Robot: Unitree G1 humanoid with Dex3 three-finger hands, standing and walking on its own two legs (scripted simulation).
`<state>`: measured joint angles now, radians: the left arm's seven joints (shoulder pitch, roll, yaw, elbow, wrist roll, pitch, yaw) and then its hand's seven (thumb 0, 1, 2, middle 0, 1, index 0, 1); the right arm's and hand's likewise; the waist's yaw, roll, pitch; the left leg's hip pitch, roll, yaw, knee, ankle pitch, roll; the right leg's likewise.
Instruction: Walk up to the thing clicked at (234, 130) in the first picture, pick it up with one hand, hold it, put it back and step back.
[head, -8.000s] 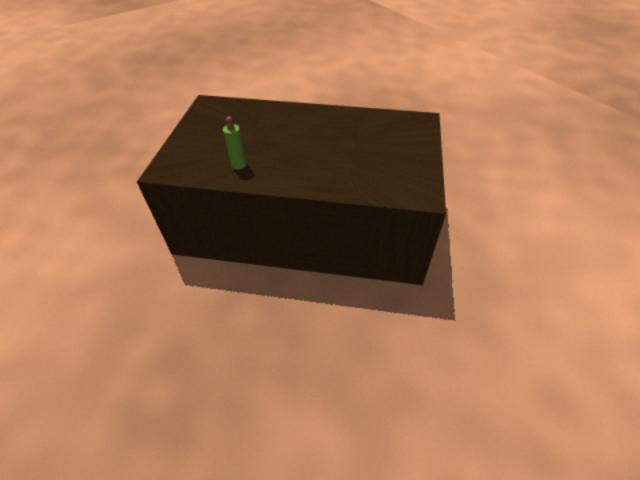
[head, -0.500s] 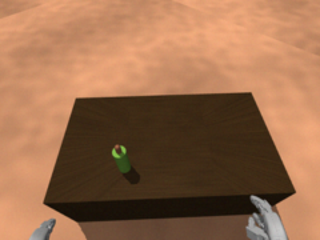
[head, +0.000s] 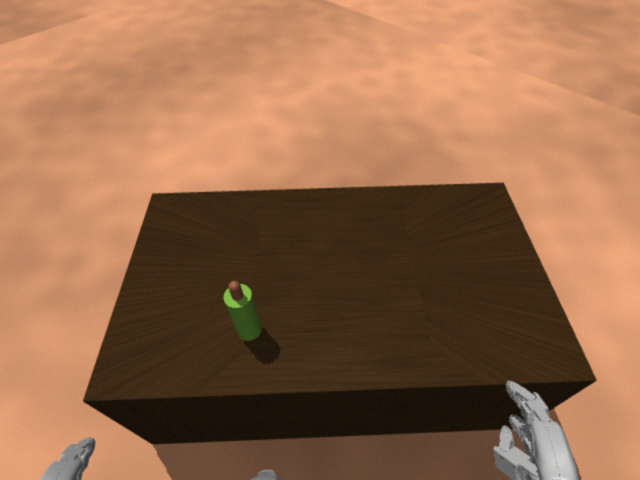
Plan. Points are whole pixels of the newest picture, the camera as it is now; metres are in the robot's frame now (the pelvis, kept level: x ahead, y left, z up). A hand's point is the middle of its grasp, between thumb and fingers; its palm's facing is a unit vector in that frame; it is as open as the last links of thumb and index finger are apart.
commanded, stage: go down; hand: left
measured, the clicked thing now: (242, 308) +0.48 +0.17 -0.23
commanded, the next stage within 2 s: none
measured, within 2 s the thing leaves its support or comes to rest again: neither
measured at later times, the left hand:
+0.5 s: hand (95, 426) +0.22 +0.29 -0.04, palm faces +0.11 -0.95 -0.30, open 17.1 cm
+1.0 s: hand (83, 354) +0.30 +0.32 -0.01, palm faces +0.06 -0.98 -0.17, open 17.3 cm
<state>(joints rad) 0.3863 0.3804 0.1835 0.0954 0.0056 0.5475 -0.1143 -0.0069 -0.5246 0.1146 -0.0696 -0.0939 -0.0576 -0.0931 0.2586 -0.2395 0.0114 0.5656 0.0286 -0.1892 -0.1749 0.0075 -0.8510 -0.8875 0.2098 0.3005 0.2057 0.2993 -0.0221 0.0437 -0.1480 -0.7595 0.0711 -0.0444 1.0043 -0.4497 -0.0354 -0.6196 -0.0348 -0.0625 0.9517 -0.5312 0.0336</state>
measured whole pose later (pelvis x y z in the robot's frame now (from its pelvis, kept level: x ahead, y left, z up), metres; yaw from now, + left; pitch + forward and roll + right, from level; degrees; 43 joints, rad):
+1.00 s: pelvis -0.01 +0.01 +0.01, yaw -2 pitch +13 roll -3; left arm -0.22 0.58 0.44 0.80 -0.05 0.05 -0.42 -0.01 -0.49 0.07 -0.07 -0.01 -0.04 -0.03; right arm 0.34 -0.26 0.02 0.71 0.00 -0.21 -0.16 0.01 -0.89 -0.90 0.21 0.30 0.21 0.30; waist -0.04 0.01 -0.09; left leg -0.76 0.08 -0.01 0.95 -0.42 -0.02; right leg -0.64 -0.03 -0.02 0.89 -0.48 0.05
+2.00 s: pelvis -0.01 +0.02 -0.01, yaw -3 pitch +18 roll -4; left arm -0.55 0.76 0.57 1.11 -0.08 -0.19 -0.55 -0.01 -0.46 0.04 -0.08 -0.02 -0.05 -0.02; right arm 0.32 -0.28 0.05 0.70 -0.03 -0.16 -0.15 0.00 -0.90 -0.90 0.21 0.30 0.21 0.30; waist -0.09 -0.01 -0.09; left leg -0.91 0.09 -0.02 1.03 -0.43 -0.01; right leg -0.77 -0.01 -0.03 0.94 -0.48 0.05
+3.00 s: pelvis -0.01 +0.02 -0.02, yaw -3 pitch +22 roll -5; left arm -0.67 0.85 0.63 1.16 -0.10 -0.24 -0.61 -0.01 -0.44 0.06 -0.07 -0.03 -0.04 -0.04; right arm 0.32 -0.29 0.08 0.70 -0.04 -0.15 -0.14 0.00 -0.90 -0.90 0.21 0.30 0.21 0.30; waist -0.12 -0.02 -0.08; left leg -1.05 0.09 -0.04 1.12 -0.46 -0.01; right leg -0.89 -0.01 -0.04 1.02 -0.50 0.06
